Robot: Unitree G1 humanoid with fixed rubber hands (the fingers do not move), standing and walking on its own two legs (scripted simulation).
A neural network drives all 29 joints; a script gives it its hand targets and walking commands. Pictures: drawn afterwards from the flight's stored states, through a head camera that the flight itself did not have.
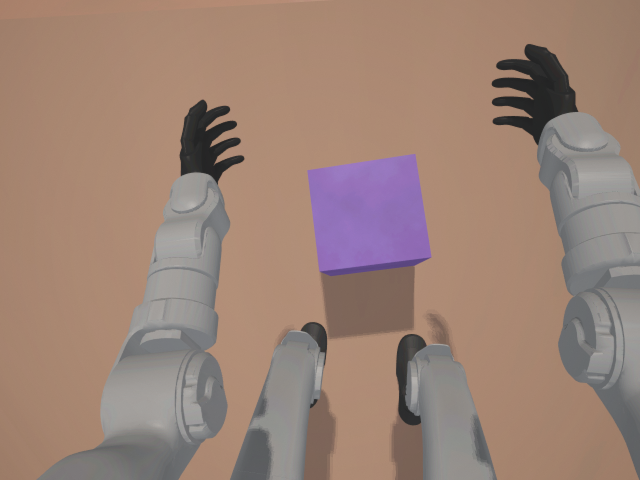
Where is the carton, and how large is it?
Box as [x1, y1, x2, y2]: [307, 154, 430, 275]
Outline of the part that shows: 414,154 307,170 319,271 329,275 407,266 414,265 430,257 428,237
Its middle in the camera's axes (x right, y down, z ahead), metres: +0.10 -0.05 +0.87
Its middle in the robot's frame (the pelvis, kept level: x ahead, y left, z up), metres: +0.48 +0.02 -0.52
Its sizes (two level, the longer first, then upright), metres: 0.210 0.200 0.250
